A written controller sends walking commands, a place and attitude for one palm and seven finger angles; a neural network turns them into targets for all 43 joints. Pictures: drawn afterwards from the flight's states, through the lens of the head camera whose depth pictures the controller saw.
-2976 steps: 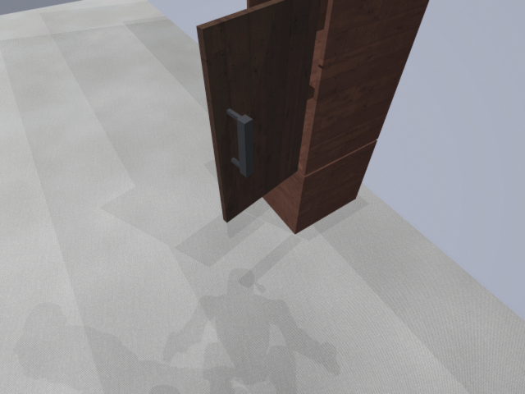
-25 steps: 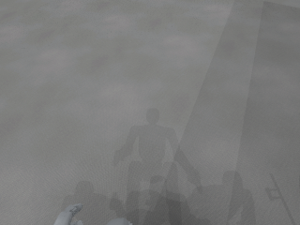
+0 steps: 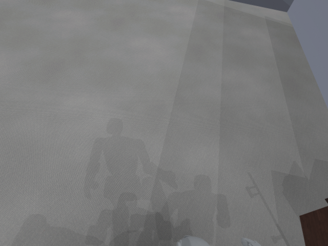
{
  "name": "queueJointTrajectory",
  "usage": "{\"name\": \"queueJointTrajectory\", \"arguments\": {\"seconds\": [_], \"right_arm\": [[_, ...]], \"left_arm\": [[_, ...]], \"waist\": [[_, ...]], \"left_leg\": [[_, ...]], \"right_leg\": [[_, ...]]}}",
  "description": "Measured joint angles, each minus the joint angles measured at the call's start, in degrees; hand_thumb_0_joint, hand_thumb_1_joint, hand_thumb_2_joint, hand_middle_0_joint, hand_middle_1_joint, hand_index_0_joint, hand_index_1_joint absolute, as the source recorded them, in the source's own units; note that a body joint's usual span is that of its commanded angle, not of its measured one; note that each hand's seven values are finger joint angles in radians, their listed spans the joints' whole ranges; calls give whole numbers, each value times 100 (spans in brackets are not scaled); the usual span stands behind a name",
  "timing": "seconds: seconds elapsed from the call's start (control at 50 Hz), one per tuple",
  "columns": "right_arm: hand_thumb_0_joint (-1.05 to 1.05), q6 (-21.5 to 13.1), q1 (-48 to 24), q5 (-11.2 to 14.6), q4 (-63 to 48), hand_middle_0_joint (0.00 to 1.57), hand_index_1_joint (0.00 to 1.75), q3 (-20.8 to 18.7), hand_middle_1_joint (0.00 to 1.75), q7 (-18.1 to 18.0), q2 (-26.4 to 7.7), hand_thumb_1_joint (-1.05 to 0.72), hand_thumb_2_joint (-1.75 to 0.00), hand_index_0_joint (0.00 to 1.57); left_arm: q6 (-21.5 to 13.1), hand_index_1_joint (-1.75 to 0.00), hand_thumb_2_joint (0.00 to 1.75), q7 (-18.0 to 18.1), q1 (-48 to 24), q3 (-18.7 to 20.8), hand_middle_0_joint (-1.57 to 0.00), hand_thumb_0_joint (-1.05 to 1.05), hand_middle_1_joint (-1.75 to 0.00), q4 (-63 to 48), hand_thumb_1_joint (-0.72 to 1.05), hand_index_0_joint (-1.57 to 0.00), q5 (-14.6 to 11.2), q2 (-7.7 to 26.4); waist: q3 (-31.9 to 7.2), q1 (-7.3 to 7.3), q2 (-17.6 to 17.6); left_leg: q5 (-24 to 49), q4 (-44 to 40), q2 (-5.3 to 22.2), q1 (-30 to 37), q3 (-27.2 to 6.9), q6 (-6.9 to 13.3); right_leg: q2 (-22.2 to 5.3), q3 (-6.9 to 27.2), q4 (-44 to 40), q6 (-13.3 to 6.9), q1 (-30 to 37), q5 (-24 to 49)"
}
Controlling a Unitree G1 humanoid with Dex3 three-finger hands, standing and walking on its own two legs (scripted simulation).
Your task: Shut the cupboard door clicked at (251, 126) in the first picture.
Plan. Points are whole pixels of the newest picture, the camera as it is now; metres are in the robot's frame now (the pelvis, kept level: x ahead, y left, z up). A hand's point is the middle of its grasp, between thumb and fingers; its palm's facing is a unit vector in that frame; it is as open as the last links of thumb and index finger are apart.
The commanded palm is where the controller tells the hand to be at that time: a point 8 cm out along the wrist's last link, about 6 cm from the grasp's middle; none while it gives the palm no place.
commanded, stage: turn to face it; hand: left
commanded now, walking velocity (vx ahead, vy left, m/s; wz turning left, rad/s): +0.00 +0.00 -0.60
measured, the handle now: out of the picture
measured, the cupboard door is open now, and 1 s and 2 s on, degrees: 27 27 27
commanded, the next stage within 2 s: take the last steps up to it in 1.92 s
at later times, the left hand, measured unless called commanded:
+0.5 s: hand (123, 243) +0.14 +0.11 -0.14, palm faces -0.29 -0.91 -0.28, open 7.4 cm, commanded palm none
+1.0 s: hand (111, 236) +0.16 +0.15 -0.18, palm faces -0.49 -0.85 -0.20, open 7.4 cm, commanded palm none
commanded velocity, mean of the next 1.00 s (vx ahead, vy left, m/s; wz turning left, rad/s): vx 0.00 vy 0.00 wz -0.60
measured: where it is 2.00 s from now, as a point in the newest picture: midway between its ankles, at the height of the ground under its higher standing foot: outside the picture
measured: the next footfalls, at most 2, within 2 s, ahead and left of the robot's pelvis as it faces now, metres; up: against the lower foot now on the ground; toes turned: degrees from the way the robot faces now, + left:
right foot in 0.34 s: -0.01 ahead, -0.15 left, +0.00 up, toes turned -18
left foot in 0.90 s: +0.09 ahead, +0.05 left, +0.00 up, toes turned -32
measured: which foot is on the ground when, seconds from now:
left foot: down 0.00-0.34, up 0.36-0.88, down 0.90-1.00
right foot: up 0.00-0.32, down 0.34-0.90, up 0.92-1.00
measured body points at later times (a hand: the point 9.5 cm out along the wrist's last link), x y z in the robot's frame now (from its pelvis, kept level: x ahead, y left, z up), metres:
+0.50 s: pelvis -0.02 -0.05 +0.00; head +0.01 -0.10 +0.45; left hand +0.16 +0.16 -0.12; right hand -0.06 -0.33 -0.16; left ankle +0.00 +0.10 -0.65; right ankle -0.04 -0.14 -0.74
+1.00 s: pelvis +0.01 -0.01 +0.00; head +0.07 +0.00 +0.44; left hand +0.19 +0.19 -0.16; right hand -0.02 -0.29 -0.11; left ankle +0.06 +0.08 -0.74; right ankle -0.07 -0.12 -0.68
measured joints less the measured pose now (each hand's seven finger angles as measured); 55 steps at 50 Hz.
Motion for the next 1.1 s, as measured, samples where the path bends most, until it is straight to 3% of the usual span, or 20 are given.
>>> {"name": "queueJointTrajectory", "arguments": {"seconds": [0.06, 0.14, 0.28, 0.34, 0.36, 0.4, 0.48, 0.58, 0.7, 0.82, 0.88, 0.92, 0.98, 1.04, 1.1], "right_arm": [[0, 6, 64, -2, 24, 20, 30, 9, 30, -9, 1, -91, -89, 20], [0, -15, 178, 11, 108, 20, 30, -33, 30, 2, -17, -90, -89, 21], [0, 25, 399, -11, 327, 20, 30, -170, 30, 68, -189, -90, -89, 21], [0, 75, 531, 17, 405, 20, 30, -248, 30, 104, -326, -90, -89, 21], [0, 115, 548, 39, 442, 20, 30, -279, 30, 111, -391, -90, -89, 20], [0, 268, 479, 54, 512, 20, 30, -328, 30, 86, -530, -91, -89, 20], [0, 349, 312, 52, 512, 20, 30, -351, 30, 71, -566, -91, -89, 20], [0, 293, 163, 29, 377, 20, 30, -333, 30, 125, -458, -91, -89, 20], [0, 300, -11, 38, 329, 20, 30, -308, 30, 100, -390, -91, -89, 20], [0, 249, -295, 100, 172, 20, 30, -268, 30, 69, -298, -91, -89, 20], [0, 144, -386, 145, 60, 20, 30, -212, 30, 47, -228, -91, -89, 20], [0, 36, -378, 132, 0, 20, 30, -168, 30, 28, -186, -91, -89, 20], [0, 15, -307, 45, -51, 20, 30, -48, 30, 11, -93, -91, -89, 20], [0, 18, -154, 12, -53, 20, 30, 13, 30, -19, -43, -91, -89, 20], [0, 7, 3, 13, 5, 20, 30, 21, 30, -20, -26, -91, -89, 20]], "left_arm": [[17, -30, 90, -59, -9, 40, -20, 1, -30, -28, 91, -20, -3, 63], [47, -30, 90, -83, -43, 64, -20, 1, -30, -31, 91, -19, -5, 84], [20, -30, 90, -93, -303, -27, -20, 1, -30, -66, 91, -19, -10, -56], [-95, -30, 90, -101, -375, -98, -20, 1, -30, -176, 91, -19, -16, -112], [-177, -30, 90, -80, -398, -115, -20, 1, -30, -187, 91, -19, 0, -147], [-273, -30, 90, -17, -437, -197, -20, 1, -30, -187, 91, -19, -19, -272], [-310, -30, 90, 97, -335, -259, -20, 0, -30, -205, 91, -20, -51, -394], [-333, -30, 90, 106, -209, -286, -20, 0, -30, -152, 91, -20, -68, -418], [-352, -30, 90, 93, -42, -277, -20, 0, -30, -94, 91, -20, -39, -474], [-287, -30, 90, 103, 130, -215, -21, 1, -30, -24, 91, -20, 10, -404], [-219, -30, 90, 118, 191, -164, -21, 1, -30, 33, 91, -20, -5, -289], [-153, -30, 90, 117, 188, -124, -21, 1, -30, 81, 91, -20, -54, -189], [-75, -30, 90, 71, 91, -50, -20, 1, -30, 115, 91, -20, -17, -26], [-57, -30, 90, 0, 33, 12, -20, 1, -30, 93, 91, -20, 3, 83], [-33, -30, 90, -38, -27, 44, -20, 1, -30, 52, 91, -20, -7, 152]], "waist": [[21, 10, 84], [4, -32, 171], [25, -233, 409], [-18, -284, 504], [-30, -276, 567], [20, -303, 744], [34, -318, 703], [-13, -301, 542], [-73, -168, 455], [-67, 21, 272], [-85, 68, 139], [-101, 41, 72], [18, 86, -17], [46, 75, 56], [46, 47, 134]], "left_leg": [[114, -237, 141, 139, 186, -10], [145, -347, 282, 221, 466, -43], [-40, -21, 582, 189, 915, -219], [-286, 472, 744, 40, 1081, -380], [-583, 841, 785, -110, 998, -436], [-1279, 1930, 621, -556, 389, -496], [-948, 3342, 254, -1267, -170, -614], [-330, 3343, 173, -1562, -491, -732], [-460, 2830, 80, -1405, -684, -772], [-822, 1764, -168, -947, -666, -671], [-461, 628, -306, -471, -646, -592], [-91, 56, -316, -231, -580, -290], [-92, 43, -232, -73, -338, -1], [-24, -188, -63, 135, -169, 23], [25, -347, 74, 280, 21, 24]], "right_leg": [[-180, -161, 431, 95, -111, 245], [-396, -244, 216, 158, -8, 379], [-478, -542, -1370, 45, 629, 203], [-404, -675, -2565, -114, 1145, 901], [-348, -658, -2690, -229, 1188, 839], [-222, -604, -2519, -429, 1099, 723], [-128, -359, -2980, -539, 1221, 1039], [27, -88, -3497, -617, 1325, 1387], [224, 176, -3600, -631, 1316, 1477], [327, 585, -3484, -504, 1150, 1483], [378, 825, -3281, -365, 979, 1422], [429, 891, -2808, -282, 750, 996], [310, 423, -1199, -124, 244, 48], [104, 48, -2, 25, -84, 53], [-123, -83, 388, 123, -156, 253]]}}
